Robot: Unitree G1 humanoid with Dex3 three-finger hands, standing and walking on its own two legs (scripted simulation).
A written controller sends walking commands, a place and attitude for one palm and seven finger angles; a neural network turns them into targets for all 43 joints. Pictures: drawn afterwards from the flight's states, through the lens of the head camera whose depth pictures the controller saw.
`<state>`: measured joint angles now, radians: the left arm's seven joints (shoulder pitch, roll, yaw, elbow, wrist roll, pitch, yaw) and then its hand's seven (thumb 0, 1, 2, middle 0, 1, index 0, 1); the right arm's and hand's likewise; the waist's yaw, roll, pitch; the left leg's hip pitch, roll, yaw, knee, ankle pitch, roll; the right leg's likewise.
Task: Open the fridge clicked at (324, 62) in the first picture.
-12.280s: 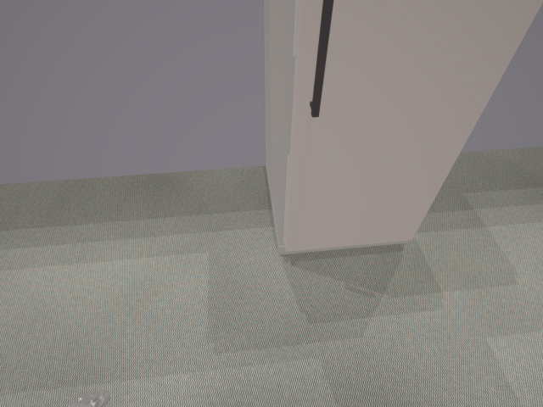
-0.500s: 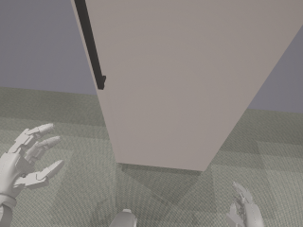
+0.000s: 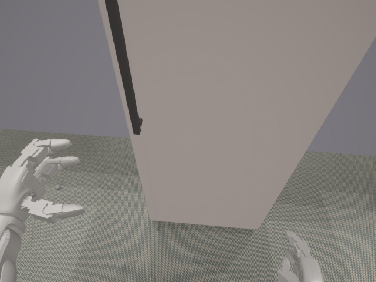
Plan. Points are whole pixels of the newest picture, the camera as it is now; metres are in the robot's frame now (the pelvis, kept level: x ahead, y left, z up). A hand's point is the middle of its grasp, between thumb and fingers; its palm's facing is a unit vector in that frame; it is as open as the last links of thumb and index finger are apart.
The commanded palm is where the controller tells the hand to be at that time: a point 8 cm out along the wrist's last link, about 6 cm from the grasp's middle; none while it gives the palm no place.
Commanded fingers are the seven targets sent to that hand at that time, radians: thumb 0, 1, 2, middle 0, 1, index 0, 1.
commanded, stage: raise the hand to about handle height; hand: left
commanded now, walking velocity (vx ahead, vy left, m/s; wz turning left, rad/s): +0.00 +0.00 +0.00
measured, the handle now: (127, 69) +0.50 +0.19 +0.21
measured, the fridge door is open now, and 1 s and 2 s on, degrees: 0 0 0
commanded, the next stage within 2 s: move the hooked fingers beside the handle in 0.98 s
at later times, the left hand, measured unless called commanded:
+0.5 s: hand (49, 140) +0.27 +0.26 +0.21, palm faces +0.08 -0.99 -0.10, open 14.0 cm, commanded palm +0.24 +0.30 +0.21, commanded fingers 0.00 -0.50 0.30 -0.30 -1.20 -0.30 -1.20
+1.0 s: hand (60, 135) +0.29 +0.25 +0.21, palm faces +0.07 -0.99 -0.07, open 14.0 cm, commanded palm +0.25 +0.30 +0.21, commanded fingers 0.00 -0.50 0.30 -0.30 -1.20 -0.30 -1.20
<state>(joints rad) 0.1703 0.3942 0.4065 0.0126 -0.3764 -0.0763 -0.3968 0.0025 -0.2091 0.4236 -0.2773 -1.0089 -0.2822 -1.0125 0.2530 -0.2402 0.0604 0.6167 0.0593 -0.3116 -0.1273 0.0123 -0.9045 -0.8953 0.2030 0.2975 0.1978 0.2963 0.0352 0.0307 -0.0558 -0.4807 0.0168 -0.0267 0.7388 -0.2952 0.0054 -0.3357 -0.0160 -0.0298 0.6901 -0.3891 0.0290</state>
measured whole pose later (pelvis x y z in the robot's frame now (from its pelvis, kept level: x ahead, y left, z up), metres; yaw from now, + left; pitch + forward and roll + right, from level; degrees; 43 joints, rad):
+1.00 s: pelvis +0.01 -0.02 +0.02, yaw +0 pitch -2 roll +0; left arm -0.11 0.46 0.47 0.11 -0.35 0.18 -0.43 -0.01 -0.50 0.30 -0.30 -1.20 -0.30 -1.20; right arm 0.22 -0.26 0.07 0.63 0.09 -0.24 -0.13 0.01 -0.91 -0.90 0.20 0.30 0.20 0.30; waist 0.05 0.06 -0.04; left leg -0.29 0.03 -0.03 0.54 -0.22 -0.02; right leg -0.16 0.00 -0.03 0.53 -0.33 0.00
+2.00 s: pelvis +0.01 -0.02 +0.02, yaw -1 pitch +1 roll -1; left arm -0.46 0.52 0.43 0.55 -0.27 0.11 -0.42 -0.01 -0.50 0.30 -0.30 -1.20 -0.30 -1.20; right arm 0.28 -0.28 0.06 0.63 0.09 -0.16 -0.13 0.01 -0.91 -0.90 0.20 0.30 0.20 0.30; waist 0.00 0.04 -0.04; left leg -0.35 0.03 -0.02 0.56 -0.22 -0.01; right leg -0.22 0.00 -0.02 0.53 -0.32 0.01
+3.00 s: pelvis +0.02 -0.01 +0.01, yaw -3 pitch +6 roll -1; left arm -0.60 0.58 0.50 0.79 -0.22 -0.02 -0.43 -0.01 -0.50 0.30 -0.30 -1.20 -0.30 -1.20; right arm 0.37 -0.28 0.04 0.62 0.07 -0.06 -0.10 0.01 -0.91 -0.89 0.20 0.30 0.20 0.30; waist -0.05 0.03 -0.08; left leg -0.45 0.04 0.01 0.62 -0.27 0.00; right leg -0.33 0.00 0.01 0.58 -0.35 0.02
